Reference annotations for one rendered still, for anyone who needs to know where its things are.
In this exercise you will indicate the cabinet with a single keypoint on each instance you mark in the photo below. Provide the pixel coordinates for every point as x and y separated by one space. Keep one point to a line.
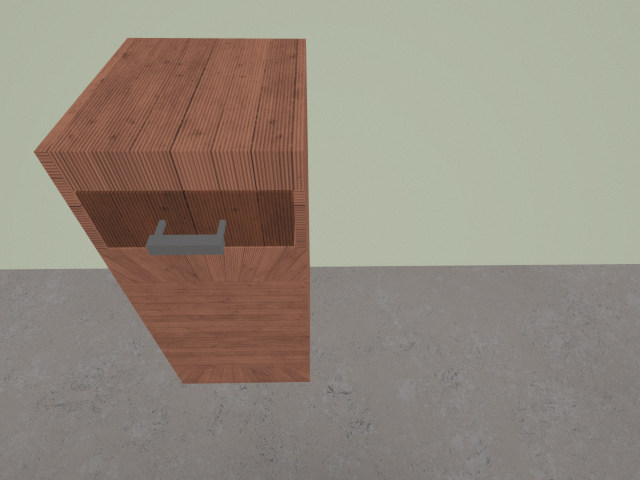
187 114

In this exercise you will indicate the handle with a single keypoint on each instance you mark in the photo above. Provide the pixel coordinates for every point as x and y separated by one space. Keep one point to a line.
212 244

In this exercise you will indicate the drawer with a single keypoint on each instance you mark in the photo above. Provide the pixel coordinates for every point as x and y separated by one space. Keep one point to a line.
253 217

